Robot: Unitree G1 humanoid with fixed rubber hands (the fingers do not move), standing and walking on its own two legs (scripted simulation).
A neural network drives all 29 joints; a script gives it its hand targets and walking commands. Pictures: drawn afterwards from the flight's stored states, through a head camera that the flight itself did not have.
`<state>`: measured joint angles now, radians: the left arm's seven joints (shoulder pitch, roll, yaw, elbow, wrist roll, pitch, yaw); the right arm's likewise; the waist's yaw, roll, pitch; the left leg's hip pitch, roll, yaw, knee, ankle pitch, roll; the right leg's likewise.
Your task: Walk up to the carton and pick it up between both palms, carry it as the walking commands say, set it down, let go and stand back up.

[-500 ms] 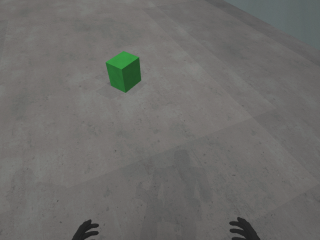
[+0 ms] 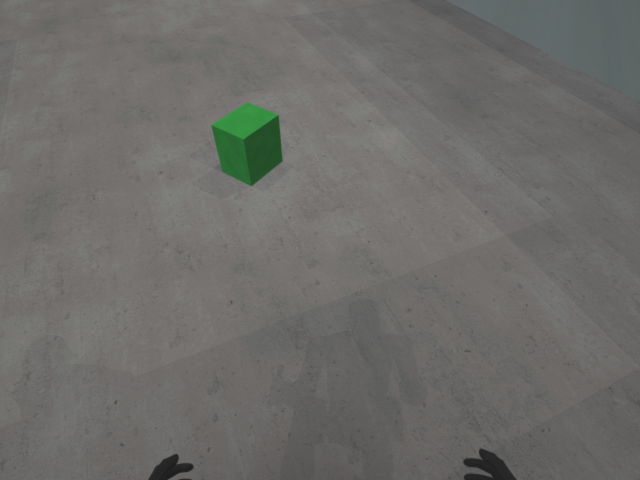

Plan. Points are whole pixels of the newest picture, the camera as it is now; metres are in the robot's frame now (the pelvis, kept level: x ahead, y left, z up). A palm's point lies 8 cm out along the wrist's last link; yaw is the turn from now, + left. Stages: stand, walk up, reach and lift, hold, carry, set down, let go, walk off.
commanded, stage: stand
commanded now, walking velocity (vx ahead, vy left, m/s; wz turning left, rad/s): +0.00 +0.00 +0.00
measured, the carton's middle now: (249, 144) +1.65 +0.33 -0.63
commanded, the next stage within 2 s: walk up in 1.06 s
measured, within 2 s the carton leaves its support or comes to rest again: neither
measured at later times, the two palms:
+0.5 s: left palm out of the picture +0.07 +0.23 -0.12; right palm out of the picture +0.07 -0.23 -0.12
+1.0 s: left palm out of the picture +0.01 +0.22 -0.13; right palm out of the picture +0.01 -0.22 -0.13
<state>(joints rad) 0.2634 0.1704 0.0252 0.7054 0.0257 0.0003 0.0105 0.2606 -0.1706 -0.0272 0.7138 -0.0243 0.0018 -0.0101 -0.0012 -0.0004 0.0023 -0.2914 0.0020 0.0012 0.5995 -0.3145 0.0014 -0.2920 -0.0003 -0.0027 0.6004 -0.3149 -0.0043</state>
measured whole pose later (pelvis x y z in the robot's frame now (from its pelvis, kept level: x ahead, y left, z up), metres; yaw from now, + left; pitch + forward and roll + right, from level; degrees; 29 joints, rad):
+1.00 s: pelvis +0.00 +0.00 +0.01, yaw +0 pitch -2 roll +0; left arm 0.29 0.15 0.04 1.04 0.01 -0.01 0.03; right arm 0.30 -0.15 -0.03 1.04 -0.01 0.00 -0.04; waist 0.00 0.00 0.04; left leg -0.18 0.00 0.00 0.45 -0.24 0.00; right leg -0.18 0.00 0.00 0.45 -0.24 0.00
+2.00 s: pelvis +0.25 +0.02 -0.01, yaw +7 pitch +2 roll +0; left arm 0.01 0.19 0.07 0.89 0.03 -0.06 -0.05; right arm 0.55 -0.15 -0.04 1.12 -0.02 -0.08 -0.01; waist -0.10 0.00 0.05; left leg 0.03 0.14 0.06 0.49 -0.49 -0.06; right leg -0.48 -0.07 -0.13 0.55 -0.13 -0.02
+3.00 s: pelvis +0.74 +0.08 -0.01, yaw +7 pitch +1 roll +1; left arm 0.01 0.20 0.05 0.90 0.03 -0.06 -0.04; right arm 0.54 -0.17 -0.05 1.12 -0.02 -0.07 0.00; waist -0.09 0.00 0.05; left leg -0.01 0.12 0.11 0.51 -0.46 -0.05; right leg -0.44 -0.09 -0.14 0.55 -0.11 -0.01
